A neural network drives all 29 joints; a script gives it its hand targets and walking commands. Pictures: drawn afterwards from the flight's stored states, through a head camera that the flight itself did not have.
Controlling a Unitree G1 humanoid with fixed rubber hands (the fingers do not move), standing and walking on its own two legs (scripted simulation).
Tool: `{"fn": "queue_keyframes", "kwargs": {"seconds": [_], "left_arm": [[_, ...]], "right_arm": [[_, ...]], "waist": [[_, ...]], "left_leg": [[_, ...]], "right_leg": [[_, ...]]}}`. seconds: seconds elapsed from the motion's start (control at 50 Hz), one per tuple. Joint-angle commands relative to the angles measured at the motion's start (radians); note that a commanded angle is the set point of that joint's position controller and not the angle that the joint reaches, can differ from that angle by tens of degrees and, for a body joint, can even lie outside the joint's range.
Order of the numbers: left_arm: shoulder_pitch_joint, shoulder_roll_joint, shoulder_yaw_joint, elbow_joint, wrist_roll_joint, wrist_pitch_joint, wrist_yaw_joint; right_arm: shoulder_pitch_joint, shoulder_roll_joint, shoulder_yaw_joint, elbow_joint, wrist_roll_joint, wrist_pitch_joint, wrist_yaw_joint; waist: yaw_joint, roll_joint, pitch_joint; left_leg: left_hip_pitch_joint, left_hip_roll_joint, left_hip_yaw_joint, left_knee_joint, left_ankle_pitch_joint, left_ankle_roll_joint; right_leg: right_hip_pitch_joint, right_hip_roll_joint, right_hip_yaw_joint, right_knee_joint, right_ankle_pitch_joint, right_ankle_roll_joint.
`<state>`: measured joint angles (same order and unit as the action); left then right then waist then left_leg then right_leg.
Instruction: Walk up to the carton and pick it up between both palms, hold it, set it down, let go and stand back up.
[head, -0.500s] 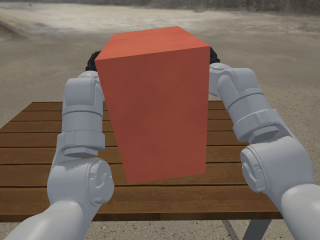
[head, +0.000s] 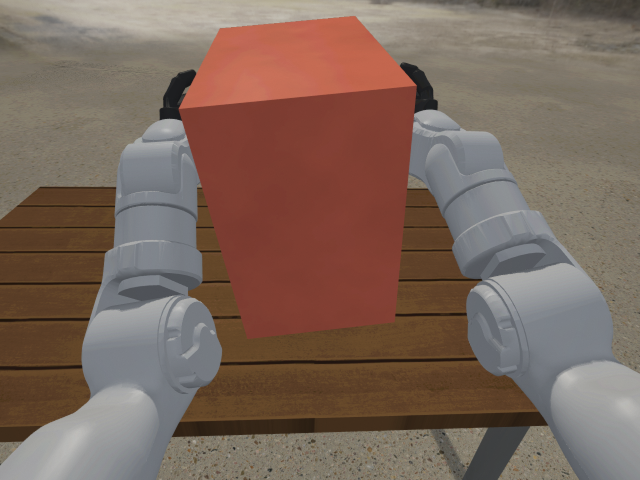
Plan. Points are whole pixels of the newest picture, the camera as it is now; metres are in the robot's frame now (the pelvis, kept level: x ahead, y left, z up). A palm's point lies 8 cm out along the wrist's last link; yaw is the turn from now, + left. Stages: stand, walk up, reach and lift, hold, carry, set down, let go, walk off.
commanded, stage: set down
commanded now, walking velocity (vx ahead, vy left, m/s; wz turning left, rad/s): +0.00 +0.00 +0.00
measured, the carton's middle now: (303, 169) +0.41 -0.01 +0.28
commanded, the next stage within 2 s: none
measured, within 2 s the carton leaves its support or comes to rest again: neither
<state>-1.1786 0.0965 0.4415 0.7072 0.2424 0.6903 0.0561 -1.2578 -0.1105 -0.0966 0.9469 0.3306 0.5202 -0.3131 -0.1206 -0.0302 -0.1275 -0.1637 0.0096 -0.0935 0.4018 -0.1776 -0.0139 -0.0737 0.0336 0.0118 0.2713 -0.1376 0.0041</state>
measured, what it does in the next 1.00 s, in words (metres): stands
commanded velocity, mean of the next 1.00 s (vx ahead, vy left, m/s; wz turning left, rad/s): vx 0.00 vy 0.00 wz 0.00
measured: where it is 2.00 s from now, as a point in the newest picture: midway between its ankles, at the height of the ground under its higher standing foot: outside the picture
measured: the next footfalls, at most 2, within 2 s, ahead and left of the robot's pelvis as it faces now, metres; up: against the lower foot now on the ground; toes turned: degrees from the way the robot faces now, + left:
none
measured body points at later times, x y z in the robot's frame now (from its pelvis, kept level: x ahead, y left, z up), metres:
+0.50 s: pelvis +0.00 +0.01 +0.00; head -0.03 +0.06 +0.45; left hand +0.44 +0.12 +0.26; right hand +0.40 -0.14 +0.24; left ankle +0.03 +0.12 -0.75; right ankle +0.01 -0.12 -0.75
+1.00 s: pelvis +0.01 +0.02 +0.00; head -0.03 +0.06 +0.45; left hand +0.46 +0.12 +0.23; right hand +0.41 -0.14 +0.21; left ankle +0.03 +0.12 -0.75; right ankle +0.01 -0.12 -0.75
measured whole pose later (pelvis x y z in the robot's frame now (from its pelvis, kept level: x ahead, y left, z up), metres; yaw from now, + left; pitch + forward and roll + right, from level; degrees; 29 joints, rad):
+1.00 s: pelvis +0.01 +0.02 +0.00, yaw -1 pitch -4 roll -2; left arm -1.03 0.10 0.33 0.83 0.24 0.42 0.00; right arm -0.92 0.02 -0.14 0.85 0.17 0.22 -0.29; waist -0.14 -0.07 -0.03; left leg -0.11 -0.01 -0.05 0.36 -0.18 0.01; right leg -0.02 0.01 0.03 0.20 -0.12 0.03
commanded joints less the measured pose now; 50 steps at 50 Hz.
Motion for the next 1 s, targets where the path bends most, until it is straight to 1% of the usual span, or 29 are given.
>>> {"fn": "queue_keyframes", "kwargs": {"seconds": [0.0, 0.04, 0.06, 0.08, 0.1, 0.12, 0.14, 0.16, 0.22, 0.24, 0.26, 0.28, 0.34, 0.36, 0.38, 0.4, 0.42, 0.46, 0.52, 0.54, 0.58, 0.6, 0.66, 0.7, 0.76, 0.82, 0.84, 0.86, 0.98], "left_arm": [[-0.734, -0.539, -0.251, -0.042, -0.086, -0.096, -0.174], [-0.698, -0.547, -0.252, -0.035, -0.075, -0.11, -0.183], [-0.691, -0.561, -0.271, -0.026, -0.077, -0.117, -0.187], [-0.673, -0.574, -0.286, -0.038, -0.077, -0.126, -0.188], [-0.67, -0.594, -0.305, -0.059, -0.078, -0.134, -0.189], [-0.655, -0.611, -0.329, -0.083, -0.085, -0.14, -0.189], [-0.632, -0.614, -0.341, -0.067, -0.085, -0.141, -0.193], [-0.637, -0.624, -0.364, -0.084, -0.09, -0.146, -0.196], [-0.649, -0.697, -0.459, -0.183, -0.134, -0.158, -0.189], [-0.65, -0.72, -0.495, -0.22, -0.148, -0.161, -0.18], [-0.632, -0.733, -0.504, -0.213, -0.152, -0.16, -0.176], [-0.649, -0.747, -0.535, -0.251, -0.161, -0.167, -0.171], [-0.625, -0.774, -0.565, -0.277, -0.162, -0.164, -0.158], [-0.615, -0.764, -0.553, -0.26, -0.15, -0.157, -0.157], [-0.591, -0.756, -0.54, -0.231, -0.143, -0.15, -0.16], [-0.589, -0.751, -0.531, -0.239, -0.138, -0.15, -0.161], [-0.586, -0.746, -0.532, -0.218, -0.138, -0.15, -0.164], [-0.583, -0.764, -0.555, -0.236, -0.139, -0.153, -0.161], [-0.574, -0.759, -0.531, -0.218, -0.134, -0.161, -0.166], [-0.556, -0.741, -0.495, -0.157, -0.114, -0.156, -0.172], [-0.545, -0.707, -0.448, -0.1, -0.089, -0.16, -0.185], [-0.537, -0.702, -0.436, -0.085, -0.083, -0.162, -0.189], [-0.524, -0.685, -0.406, -0.045, -0.067, -0.18, -0.207], [-0.499, -0.678, -0.393, -0.029, -0.056, -0.193, -0.215], [-0.512, -0.676, -0.373, 0.006, -0.051, -0.222, -0.224], [-0.515, -0.677, -0.37, 0.024, -0.045, -0.243, -0.227], [-0.55, -0.708, -0.378, 0.018, -0.083, -0.255, -0.226], [-0.554, -0.704, -0.388, 0.031, -0.09, -0.271, -0.216], [-0.565, -0.739, -0.436, 0.053, -0.129, -0.326, -0.202]], "right_arm": [[-0.759, 0.58, 0.096, -0.192, 0.046, -0.101, 0.106], [-0.756, 0.588, 0.111, -0.208, 0.031, -0.138, 0.107], [-0.765, 0.585, 0.113, -0.229, 0.028, -0.16, 0.108], [-0.758, 0.593, 0.124, -0.247, 0.022, -0.179, 0.11], [-0.749, 0.592, 0.141, -0.26, 0.027, -0.195, 0.109], [-0.742, 0.604, 0.161, -0.288, 0.031, -0.211, 0.107], [-0.716, 0.598, 0.169, -0.291, 0.026, -0.216, 0.101], [-0.718, 0.602, 0.176, -0.315, 0.025, -0.226, 0.097], [-0.745, 0.625, 0.219, -0.428, 0.04, -0.263, 0.093], [-0.756, 0.626, 0.247, -0.477, 0.06, -0.276, 0.094], [-0.756, 0.627, 0.256, -0.492, 0.057, -0.28, 0.094], [-0.748, 0.638, 0.266, -0.519, 0.06, -0.286, 0.094], [-0.752, 0.654, 0.306, -0.582, 0.065, -0.294, 0.098], [-0.735, 0.653, 0.31, -0.571, 0.06, -0.288, 0.099], [-0.741, 0.659, 0.306, -0.577, 0.047, -0.285, 0.099], [-0.727, 0.666, 0.317, -0.567, 0.044, -0.283, 0.103], [-0.72, 0.664, 0.306, -0.555, 0.033, -0.284, 0.105], [-0.721, 0.667, 0.309, -0.568, 0.031, -0.294, 0.109], [-0.725, 0.68, 0.315, -0.583, 0.022, -0.298, 0.11], [-0.716, 0.667, 0.292, -0.542, 0.011, -0.291, 0.112], [-0.682, 0.666, 0.258, -0.476, -0.031, -0.289, 0.118], [-0.693, 0.671, 0.25, -0.485, -0.04, -0.298, 0.122], [-0.659, 0.673, 0.222, -0.44, -0.064, -0.306, 0.123], [-0.636, 0.679, 0.242, -0.436, -0.067, -0.316, 0.122], [-0.651, 0.714, 0.242, -0.447, -0.083, -0.339, 0.121], [-0.641, 0.714, 0.227, -0.419, -0.095, -0.356, 0.129], [-0.688, 0.726, 0.234, -0.491, -0.096, -0.382, 0.129], [-0.691, 0.74, 0.234, -0.474, -0.102, -0.385, 0.129], [-0.645, 0.746, 0.218, -0.42, -0.121, -0.394, 0.116]], "waist": [[-0.022, 0.067, -0.287], [-0.02, 0.056, -0.297], [-0.026, 0.072, -0.306], [-0.032, 0.065, -0.313], [-0.035, 0.082, -0.327], [-0.047, 0.073, -0.36], [-0.059, 0.084, -0.339], [-0.073, 0.097, -0.346], [-0.09, 0.127, -0.412], [-0.086, 0.156, -0.454], [-0.09, 0.142, -0.456], [-0.096, 0.156, -0.462], [-0.081, 0.161, -0.479], [-0.075, 0.165, -0.446], [-0.07, 0.131, -0.422], [-0.062, 0.119, -0.426], [-0.067, 0.106, -0.423], [-0.065, 0.133, -0.458], [-0.054, 0.107, -0.453], [-0.051, 0.09, -0.386], [-0.045, 0.048, -0.35], [-0.037, 0.048, -0.35], [-0.049, 0.046, -0.326], [-0.041, 0.05, -0.347], [-0.035, 0.029, -0.33], [-0.031, 0.044, -0.311], [0.003, 0.073, -0.437], [-0.016, 0.061, -0.421], [-0.048, 0.085, -0.409]], "left_leg": [[0.153, -0.045, 0.06, -0.075, 0.109, -0.036], [0.189, -0.045, 0.066, -0.068, 0.165, -0.033], [0.199, -0.048, 0.068, -0.065, 0.177, -0.038], [0.219, -0.047, 0.07, -0.052, 0.228, -0.04], [0.245, -0.047, 0.069, -0.042, 0.27, -0.048], [0.276, -0.048, 0.067, -0.025, 0.328, -0.051], [0.286, -0.053, 0.068, -0.019, 0.338, -0.052], [0.284, -0.057, 0.07, -0.019, 0.327, -0.055], [0.321, -0.052, 0.055, 0.007, 0.396, -0.073], [0.346, -0.049, 0.051, 0.028, 0.444, -0.081], [0.363, -0.047, 0.046, 0.034, 0.45, -0.079], [0.361, -0.047, 0.046, 0.036, 0.458, -0.085], [0.369, -0.046, 0.041, 0.036, 0.452, -0.077], [0.355, -0.048, 0.043, 0.027, 0.414, -0.072], [0.333, -0.048, 0.047, 0.015, 0.371, -0.058], [0.321, -0.048, 0.049, 0.004, 0.344, -0.049], [0.312, -0.048, 0.052, -0.009, 0.304, -0.044], [0.337, -0.043, 0.054, 0.0, 0.34, -0.053], [0.35, -0.046, 0.057, 0.006, 0.355, -0.04], [0.323, -0.047, 0.062, -0.018, 0.287, -0.03], [0.276, -0.044, 0.075, -0.058, 0.183, -0.009], [0.263, -0.044, 0.079, -0.063, 0.178, -0.004], [0.27, -0.048, 0.09, -0.065, 0.207, -0.007], [0.285, -0.054, 0.099, -0.053, 0.249, -0.007], [0.241, -0.065, 0.107, -0.069, 0.194, 0.007], [0.244, -0.059, 0.112, -0.087, 0.179, 0.008], [0.244, -0.067, 0.112, -0.06, 0.19, 0.014], [0.267, -0.059, 0.111, -0.055, 0.203, 0.012], [0.285, -0.048, 0.106, -0.05, 0.222, -0.013]], "right_leg": [[0.087, 0.021, -0.039, -0.046, 0.085, 0.039], [0.111, 0.024, -0.047, -0.046, 0.127, 0.04], [0.112, 0.023, -0.051, -0.051, 0.122, 0.037], [0.116, 0.03, -0.056, -0.046, 0.168, 0.036], [0.124, 0.031, -0.061, -0.045, 0.193, 0.034], [0.143, 0.038, -0.067, -0.041, 0.248, 0.037], [0.145, 0.035, -0.063, -0.045, 0.264, 0.038], [0.142, 0.03, -0.063, -0.046, 0.263, 0.04], [0.14, 0.038, -0.079, -0.038, 0.295, 0.034], [0.134, 0.04, -0.08, -0.031, 0.321, 0.028], [0.124, 0.042, -0.085, -0.037, 0.308, 0.026], [0.126, 0.042, -0.086, -0.033, 0.312, 0.026], [0.121, 0.043, -0.086, -0.025, 0.303, 0.026], [0.116, 0.037, -0.082, -0.026, 0.282, 0.027], [0.112, 0.035, -0.082, -0.027, 0.269, 0.034], [0.119, 0.032, -0.079, -0.022, 0.269, 0.037], [0.112, 0.029, -0.077, -0.024, 0.246, 0.04], [0.113, 0.033, -0.079, -0.019, 0.275, 0.032], [0.121, 0.033, -0.083, -0.022, 0.299, 0.038], [0.106, 0.03, -0.08, -0.033, 0.246, 0.038], [0.104, 0.025, -0.081, -0.041, 0.174, 0.042], [0.113, 0.024, -0.078, -0.04, 0.182, 0.04], [0.125, 0.022, -0.079, -0.043, 0.239, 0.042], [0.157, 0.022, -0.075, -0.04, 0.294, 0.044], [0.159, 0.016, -0.069, -0.043, 0.288, 0.049], [0.145, 0.017, -0.075, -0.051, 0.256, 0.042], [0.148, 0.012, -0.068, -0.062, 0.261, 0.042], [0.133, 0.023, -0.073, -0.055, 0.289, 0.043], [0.112, 0.015, -0.066, -0.06, 0.288, 0.027]]}}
